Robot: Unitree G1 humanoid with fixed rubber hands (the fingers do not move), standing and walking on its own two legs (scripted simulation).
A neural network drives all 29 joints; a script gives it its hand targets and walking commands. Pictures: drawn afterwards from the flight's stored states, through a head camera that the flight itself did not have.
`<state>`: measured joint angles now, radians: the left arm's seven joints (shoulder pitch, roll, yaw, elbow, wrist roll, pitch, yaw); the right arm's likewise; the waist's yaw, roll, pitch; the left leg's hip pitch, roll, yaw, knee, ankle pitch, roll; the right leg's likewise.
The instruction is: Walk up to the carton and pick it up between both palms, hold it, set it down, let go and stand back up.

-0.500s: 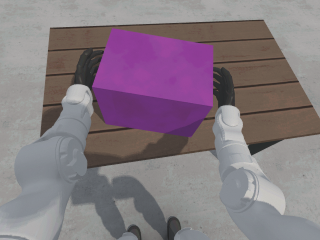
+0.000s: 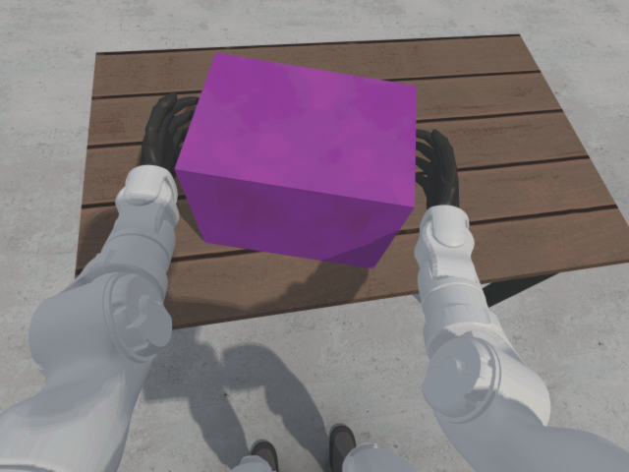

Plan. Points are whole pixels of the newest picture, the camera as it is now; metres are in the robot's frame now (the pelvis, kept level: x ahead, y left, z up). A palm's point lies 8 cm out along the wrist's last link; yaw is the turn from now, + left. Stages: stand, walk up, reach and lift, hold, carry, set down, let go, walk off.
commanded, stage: set down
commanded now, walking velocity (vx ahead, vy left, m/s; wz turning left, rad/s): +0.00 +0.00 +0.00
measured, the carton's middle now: (301, 170) +0.50 -0.01 -0.01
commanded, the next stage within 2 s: none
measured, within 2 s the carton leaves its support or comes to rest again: neither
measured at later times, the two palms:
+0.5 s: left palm (149, 167) +0.50 +0.19 +0.01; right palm (448, 208) +0.42 -0.20 +0.01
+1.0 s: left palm (84, 166) +0.47 +0.25 +0.05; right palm (474, 187) +0.42 -0.21 +0.05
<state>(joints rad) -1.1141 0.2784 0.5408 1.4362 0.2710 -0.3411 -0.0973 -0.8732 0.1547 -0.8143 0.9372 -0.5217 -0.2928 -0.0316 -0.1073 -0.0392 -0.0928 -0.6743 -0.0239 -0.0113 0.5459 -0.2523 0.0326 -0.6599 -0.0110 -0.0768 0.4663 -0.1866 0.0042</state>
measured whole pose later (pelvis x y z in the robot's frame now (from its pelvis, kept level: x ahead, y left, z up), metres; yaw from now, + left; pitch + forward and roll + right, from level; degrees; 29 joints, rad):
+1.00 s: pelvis -0.04 +0.00 -0.06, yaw -1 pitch +29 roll -4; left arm -1.32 0.54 -0.45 1.63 -0.59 -0.25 -0.09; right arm -1.16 -0.25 -0.10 1.42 0.33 -0.17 -0.04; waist -0.14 -0.01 -0.28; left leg -1.12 -0.01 -0.04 1.01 -0.40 0.03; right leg -1.08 -0.01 -0.11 0.90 -0.32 -0.01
